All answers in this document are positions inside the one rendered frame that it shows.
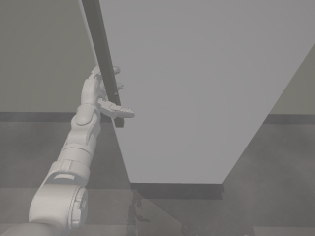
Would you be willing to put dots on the left robot forearm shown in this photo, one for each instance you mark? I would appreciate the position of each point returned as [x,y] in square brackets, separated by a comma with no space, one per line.
[73,164]

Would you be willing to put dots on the handle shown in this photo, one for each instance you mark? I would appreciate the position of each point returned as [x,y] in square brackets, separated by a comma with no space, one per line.
[97,29]

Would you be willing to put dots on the left robot hand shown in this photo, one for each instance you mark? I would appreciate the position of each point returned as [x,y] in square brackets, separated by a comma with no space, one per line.
[92,92]

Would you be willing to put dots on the left robot upper arm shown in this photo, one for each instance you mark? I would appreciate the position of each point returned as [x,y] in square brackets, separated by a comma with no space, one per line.
[57,210]

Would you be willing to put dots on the fridge door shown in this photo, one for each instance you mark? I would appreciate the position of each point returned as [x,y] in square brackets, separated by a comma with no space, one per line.
[201,76]

